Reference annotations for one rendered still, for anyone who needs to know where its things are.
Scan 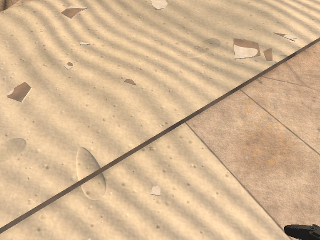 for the robot right hand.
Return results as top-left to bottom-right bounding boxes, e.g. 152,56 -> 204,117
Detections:
284,224 -> 320,240

